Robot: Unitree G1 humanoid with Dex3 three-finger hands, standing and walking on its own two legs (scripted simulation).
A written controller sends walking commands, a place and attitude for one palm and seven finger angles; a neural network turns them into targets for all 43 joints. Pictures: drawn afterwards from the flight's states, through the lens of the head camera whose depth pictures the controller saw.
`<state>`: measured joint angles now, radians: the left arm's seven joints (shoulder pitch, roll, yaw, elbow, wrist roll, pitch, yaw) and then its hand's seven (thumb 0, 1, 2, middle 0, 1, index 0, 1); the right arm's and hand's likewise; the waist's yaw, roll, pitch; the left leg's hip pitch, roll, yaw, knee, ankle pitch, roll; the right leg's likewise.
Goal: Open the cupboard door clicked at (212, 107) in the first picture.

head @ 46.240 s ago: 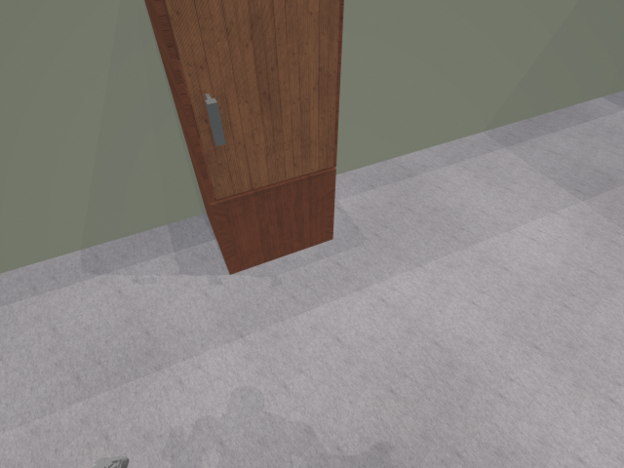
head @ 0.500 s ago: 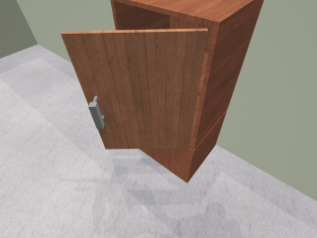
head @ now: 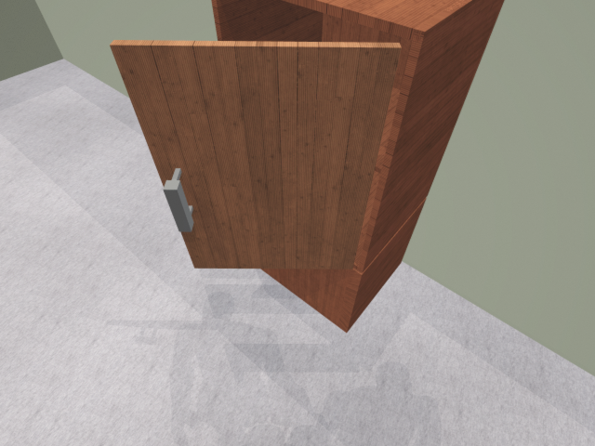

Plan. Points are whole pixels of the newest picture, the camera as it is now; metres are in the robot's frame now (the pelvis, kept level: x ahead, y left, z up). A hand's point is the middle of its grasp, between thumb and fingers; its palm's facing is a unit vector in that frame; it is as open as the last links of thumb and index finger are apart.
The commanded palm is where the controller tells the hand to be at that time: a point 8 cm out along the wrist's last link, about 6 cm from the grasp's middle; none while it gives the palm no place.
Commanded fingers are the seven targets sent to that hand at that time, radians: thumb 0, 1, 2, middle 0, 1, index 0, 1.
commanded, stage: look again from close up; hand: left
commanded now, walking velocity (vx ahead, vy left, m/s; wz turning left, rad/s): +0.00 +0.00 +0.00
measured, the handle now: (181, 199) +0.57 +0.27 -0.05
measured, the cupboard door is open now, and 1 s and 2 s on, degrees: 40 40 40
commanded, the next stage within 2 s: raise the hand with hooked fingers in 0.30 s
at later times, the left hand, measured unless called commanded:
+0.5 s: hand out of the picture +0.09 +0.20 -0.12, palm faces +0.21 -0.95 -0.23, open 7.3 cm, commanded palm +0.11 +0.23 -0.07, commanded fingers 0.00 0.76 0.84 -0.21 -0.39 -0.21 -0.39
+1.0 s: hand (151, 430) +0.15 +0.21 -0.06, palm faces +0.11 -0.99 -0.08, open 9.7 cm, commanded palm +0.14 +0.26 -0.06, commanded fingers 0.00 0.18 0.59 -0.25 -0.76 -0.25 -0.76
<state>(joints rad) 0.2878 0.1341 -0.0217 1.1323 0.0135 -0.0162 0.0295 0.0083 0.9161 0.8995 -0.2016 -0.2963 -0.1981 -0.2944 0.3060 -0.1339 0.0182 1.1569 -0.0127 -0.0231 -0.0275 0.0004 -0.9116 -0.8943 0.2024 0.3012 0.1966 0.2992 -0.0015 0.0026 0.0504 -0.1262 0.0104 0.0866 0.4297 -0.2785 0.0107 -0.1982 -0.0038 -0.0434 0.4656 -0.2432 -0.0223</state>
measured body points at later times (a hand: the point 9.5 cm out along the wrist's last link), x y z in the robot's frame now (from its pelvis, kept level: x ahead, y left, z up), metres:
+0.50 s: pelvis +0.01 +0.00 +0.00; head +0.02 -0.01 +0.45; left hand +0.08 +0.25 -0.10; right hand +0.04 -0.23 -0.15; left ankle -0.03 +0.11 -0.74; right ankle +0.01 -0.10 -0.74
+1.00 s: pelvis -0.04 -0.02 -0.11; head +0.03 +0.00 +0.34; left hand +0.14 +0.26 -0.05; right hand +0.20 -0.22 -0.17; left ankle -0.03 +0.11 -0.74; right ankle +0.01 -0.10 -0.74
